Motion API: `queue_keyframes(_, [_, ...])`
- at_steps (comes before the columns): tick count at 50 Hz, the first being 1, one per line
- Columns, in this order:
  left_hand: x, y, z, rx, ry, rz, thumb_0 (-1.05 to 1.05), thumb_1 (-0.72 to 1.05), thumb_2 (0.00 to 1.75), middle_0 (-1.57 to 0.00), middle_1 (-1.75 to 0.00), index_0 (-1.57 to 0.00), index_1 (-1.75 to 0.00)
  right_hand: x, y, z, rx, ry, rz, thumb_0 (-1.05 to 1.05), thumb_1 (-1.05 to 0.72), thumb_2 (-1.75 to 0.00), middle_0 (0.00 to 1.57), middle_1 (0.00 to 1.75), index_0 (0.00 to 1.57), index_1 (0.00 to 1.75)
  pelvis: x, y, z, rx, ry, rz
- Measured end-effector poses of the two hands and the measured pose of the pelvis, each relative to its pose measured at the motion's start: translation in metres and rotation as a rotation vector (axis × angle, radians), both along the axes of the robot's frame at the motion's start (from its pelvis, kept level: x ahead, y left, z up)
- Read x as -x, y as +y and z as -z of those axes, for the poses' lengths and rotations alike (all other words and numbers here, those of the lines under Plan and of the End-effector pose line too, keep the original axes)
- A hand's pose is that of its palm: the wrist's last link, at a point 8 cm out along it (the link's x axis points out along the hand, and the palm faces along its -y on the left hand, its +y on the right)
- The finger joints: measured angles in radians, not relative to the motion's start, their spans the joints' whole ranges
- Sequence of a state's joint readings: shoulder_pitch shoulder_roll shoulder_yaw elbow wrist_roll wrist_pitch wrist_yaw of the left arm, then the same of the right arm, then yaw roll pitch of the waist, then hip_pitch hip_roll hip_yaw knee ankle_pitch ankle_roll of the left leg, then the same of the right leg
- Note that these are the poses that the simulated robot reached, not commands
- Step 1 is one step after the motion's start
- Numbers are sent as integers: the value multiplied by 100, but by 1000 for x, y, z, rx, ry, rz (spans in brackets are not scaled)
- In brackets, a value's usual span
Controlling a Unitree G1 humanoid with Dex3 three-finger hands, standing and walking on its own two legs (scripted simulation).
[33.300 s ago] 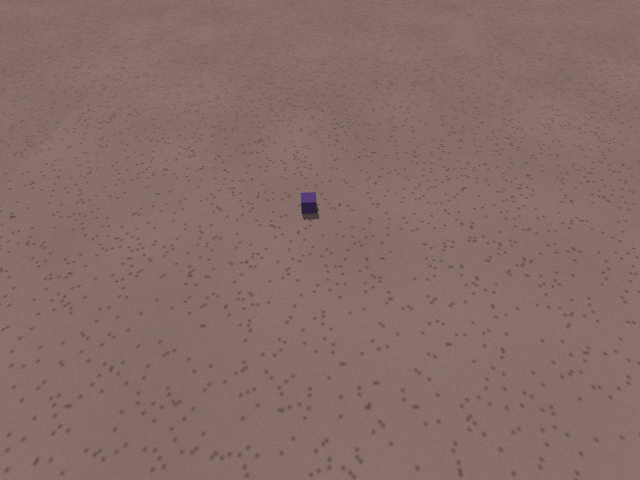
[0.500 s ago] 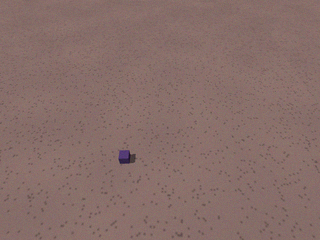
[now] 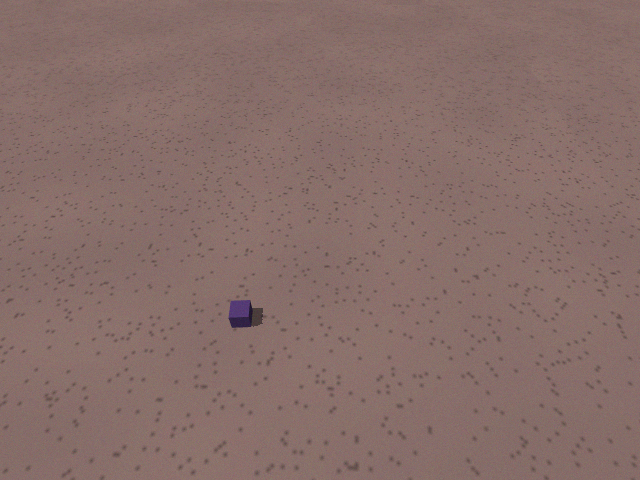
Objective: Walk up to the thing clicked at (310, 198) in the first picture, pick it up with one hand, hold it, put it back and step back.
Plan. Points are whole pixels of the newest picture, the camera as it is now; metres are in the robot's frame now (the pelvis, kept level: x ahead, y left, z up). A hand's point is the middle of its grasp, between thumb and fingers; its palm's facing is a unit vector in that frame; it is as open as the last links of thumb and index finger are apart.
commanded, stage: stand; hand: left
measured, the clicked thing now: (241, 313) +0.80 +0.31 -0.75
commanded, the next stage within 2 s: walk up in 0.06 s
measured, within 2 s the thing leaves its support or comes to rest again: neither
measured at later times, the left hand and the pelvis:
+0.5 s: hand out of the picture +0.11 +0.36 -0.18, palm faces -0.02 -0.94 -0.35, open 7.4 cm; pelvis +0.09 +0.08 -0.01, yaw +0 degrees
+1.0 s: hand (164, 328) +0.39 +0.29 -0.13, palm faces -0.06 -0.92 -0.38, open 7.4 cm; pelvis +0.27 +0.03 -0.01, yaw -3 degrees
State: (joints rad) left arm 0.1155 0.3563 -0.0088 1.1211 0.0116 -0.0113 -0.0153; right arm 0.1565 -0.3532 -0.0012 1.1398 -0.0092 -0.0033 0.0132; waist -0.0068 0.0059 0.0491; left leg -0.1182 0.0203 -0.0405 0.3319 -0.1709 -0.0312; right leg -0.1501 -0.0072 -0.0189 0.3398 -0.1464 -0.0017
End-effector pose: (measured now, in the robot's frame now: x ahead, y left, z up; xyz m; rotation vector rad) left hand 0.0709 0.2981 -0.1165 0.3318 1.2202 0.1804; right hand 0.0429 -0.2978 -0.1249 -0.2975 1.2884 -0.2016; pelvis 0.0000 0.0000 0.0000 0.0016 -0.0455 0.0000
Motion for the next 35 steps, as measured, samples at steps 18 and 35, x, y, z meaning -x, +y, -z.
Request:
queue_keyframes(18, [25,80,11,-16,73,-100,0,90,90,-20,-30,-21,-30,-78,19,-20,84,-101,-69,1,-90,-89,20,30,20,30,-52,54,13,41,-14,-18])
queue_keyframes(35, [-132,104,-1,-3,33,53,1,90,90,-20,-30,-20,-30,-113,65,-19,37,-88,40,1,-90,-89,21,30,21,30,-154,79,6,-8,-13,41])
